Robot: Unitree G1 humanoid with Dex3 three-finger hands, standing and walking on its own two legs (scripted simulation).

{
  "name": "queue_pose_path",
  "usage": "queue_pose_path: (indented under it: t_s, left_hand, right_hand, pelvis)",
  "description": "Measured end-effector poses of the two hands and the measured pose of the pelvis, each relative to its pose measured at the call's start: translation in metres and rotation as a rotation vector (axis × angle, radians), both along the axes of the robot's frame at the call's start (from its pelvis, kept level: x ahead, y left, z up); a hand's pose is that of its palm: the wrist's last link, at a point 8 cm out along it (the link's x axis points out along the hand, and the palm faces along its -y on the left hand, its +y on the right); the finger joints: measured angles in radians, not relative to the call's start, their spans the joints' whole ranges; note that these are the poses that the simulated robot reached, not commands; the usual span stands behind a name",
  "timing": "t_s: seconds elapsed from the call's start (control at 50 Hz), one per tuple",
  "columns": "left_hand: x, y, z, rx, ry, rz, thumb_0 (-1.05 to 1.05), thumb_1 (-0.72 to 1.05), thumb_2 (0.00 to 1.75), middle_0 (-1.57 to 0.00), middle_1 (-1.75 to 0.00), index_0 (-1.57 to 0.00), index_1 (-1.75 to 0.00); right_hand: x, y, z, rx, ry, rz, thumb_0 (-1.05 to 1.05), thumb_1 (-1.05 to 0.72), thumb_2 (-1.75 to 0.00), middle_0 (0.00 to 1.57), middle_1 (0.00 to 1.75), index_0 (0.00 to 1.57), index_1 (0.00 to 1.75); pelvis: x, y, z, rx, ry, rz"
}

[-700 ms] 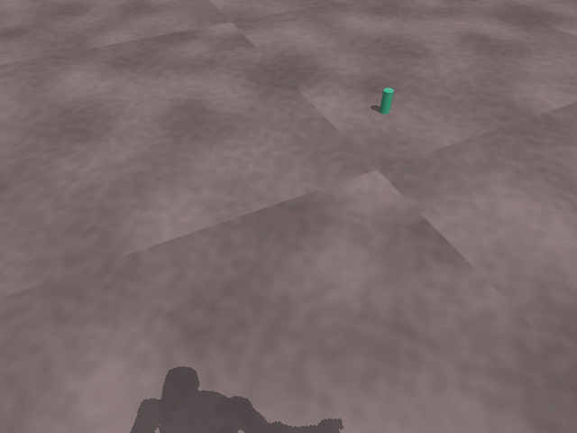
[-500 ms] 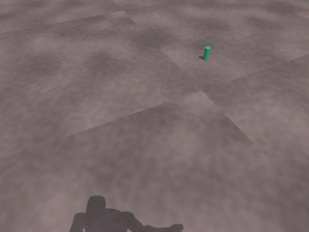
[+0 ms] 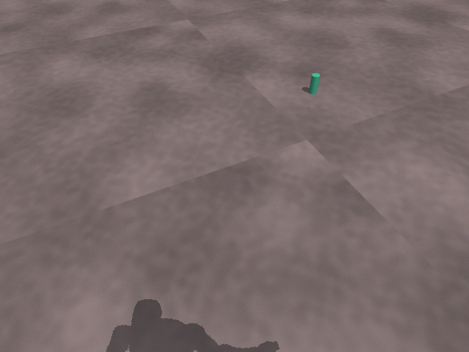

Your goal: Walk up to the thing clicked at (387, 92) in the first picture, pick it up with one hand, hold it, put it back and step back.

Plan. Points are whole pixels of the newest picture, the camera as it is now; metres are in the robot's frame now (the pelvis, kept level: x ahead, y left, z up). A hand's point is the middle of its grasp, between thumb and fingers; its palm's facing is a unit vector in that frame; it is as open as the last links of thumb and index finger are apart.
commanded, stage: stand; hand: left
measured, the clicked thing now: (314, 83) +2.13 -0.62 -0.71
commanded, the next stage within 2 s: walk up in 0.42 s
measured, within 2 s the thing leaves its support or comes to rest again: neither
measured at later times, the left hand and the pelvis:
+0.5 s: hand out of the picture +0.08 +0.26 -0.15, palm faces -0.06 -0.94 -0.33, open 7.4 cm; pelvis +0.00 +0.00 +0.00, yaw -3 degrees
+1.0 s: hand (186, 303) +0.27 +0.12 -0.13, palm faces -0.20 -0.91 -0.37, open 7.4 cm; pelvis +0.17 -0.14 -0.01, yaw -15 degrees
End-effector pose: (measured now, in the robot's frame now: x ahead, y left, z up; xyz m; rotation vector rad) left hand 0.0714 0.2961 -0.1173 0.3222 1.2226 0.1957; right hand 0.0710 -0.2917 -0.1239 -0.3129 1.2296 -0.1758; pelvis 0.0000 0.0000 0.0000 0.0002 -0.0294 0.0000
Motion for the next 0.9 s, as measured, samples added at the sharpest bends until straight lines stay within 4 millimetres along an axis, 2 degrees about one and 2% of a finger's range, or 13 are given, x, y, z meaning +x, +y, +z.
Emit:
queue_pose_path:
  t_s: [0.42,0.5,0.6,0.66,0.72,0.8,0.84,0.9]
  left_hand:
    - [-0.004,0.001,-0.001,-0.003,0.006,0.003,0.01,0.90,0.90,-0.20,-0.30,-0.20,-0.30]
    - [0.004,0.006,0.001,-0.020,0.006,-0.036,0.01,0.90,0.90,-0.20,-0.30,-0.20,-0.30]
    - [0.047,0.003,0.012,-0.002,-0.020,-0.121,0.01,0.90,0.90,-0.20,-0.30,-0.20,-0.30]
    - [0.081,-0.009,0.021,0.014,-0.053,-0.162,0.01,0.90,0.90,-0.20,-0.30,-0.20,-0.30]
    - [0.119,-0.027,0.026,0.047,-0.080,-0.199,0.01,0.90,0.90,-0.20,-0.30,-0.20,-0.30]
    - [0.164,-0.062,0.023,0.088,-0.159,-0.213,0.01,0.90,0.90,-0.20,-0.30,-0.20,-0.30]
    - [0.173,-0.081,0.024,0.076,-0.184,-0.203,0.01,0.90,0.90,-0.20,-0.30,-0.20,-0.30]
    - [0.178,-0.105,0.028,0.051,-0.144,-0.196,0.01,0.90,0.90,-0.20,-0.30,-0.20,-0.30]
  right_hand:
    - [-0.001,0.000,0.002,-0.006,0.000,0.000,0.00,-0.90,-0.90,0.20,0.30,0.20,0.30]
    - [-0.001,-0.010,0.006,0.001,-0.089,-0.031,0.00,-0.90,-0.90,0.20,0.30,0.21,0.30]
    - [-0.018,-0.049,0.013,-0.044,-0.119,-0.097,0.00,-0.90,-0.90,0.21,0.30,0.21,0.30]
    - [-0.025,-0.081,0.012,-0.067,-0.094,-0.133,0.00,-0.90,-0.90,0.21,0.30,0.21,0.30]
    - [-0.022,-0.116,0.003,-0.081,-0.083,-0.172,0.01,-0.90,-0.90,0.20,0.30,0.21,0.30]
    - [-0.002,-0.161,-0.019,-0.092,-0.054,-0.201,0.01,-0.90,-0.90,0.20,0.30,0.21,0.30]
    - [0.019,-0.170,-0.019,-0.077,-0.051,-0.198,0.01,-0.90,-0.90,0.20,0.30,0.20,0.30]
    - [0.059,-0.176,-0.008,-0.037,-0.102,-0.185,0.01,-0.90,-0.90,0.20,0.30,0.20,0.30]
  pelvis:
    - [0.000,0.001,0.000,-0.001,-0.002,0.000]
    - [0.003,-0.001,-0.004,0.013,0.018,-0.050]
    - [0.019,-0.020,-0.006,0.031,0.020,-0.100]
    - [0.036,-0.037,-0.009,0.033,0.009,-0.134]
    - [0.058,-0.061,-0.018,0.042,-0.002,-0.163]
    - [0.088,-0.097,-0.035,0.009,-0.012,-0.179]
    - [0.101,-0.109,-0.032,0.012,-0.014,-0.193]
    - [0.124,-0.120,-0.018,0.008,-0.018,-0.213]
